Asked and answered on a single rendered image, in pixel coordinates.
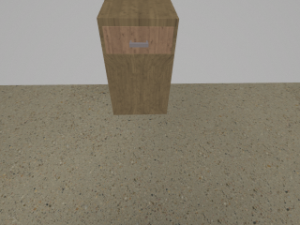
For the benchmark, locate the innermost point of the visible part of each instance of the drawer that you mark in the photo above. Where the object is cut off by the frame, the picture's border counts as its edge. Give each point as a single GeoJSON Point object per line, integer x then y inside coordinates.
{"type": "Point", "coordinates": [117, 38]}

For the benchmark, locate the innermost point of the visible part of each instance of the cabinet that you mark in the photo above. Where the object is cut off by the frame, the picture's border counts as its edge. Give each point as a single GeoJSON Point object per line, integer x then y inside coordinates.
{"type": "Point", "coordinates": [139, 83]}

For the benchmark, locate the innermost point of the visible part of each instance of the handle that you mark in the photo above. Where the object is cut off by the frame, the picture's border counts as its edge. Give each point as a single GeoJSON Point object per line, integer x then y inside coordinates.
{"type": "Point", "coordinates": [138, 44]}

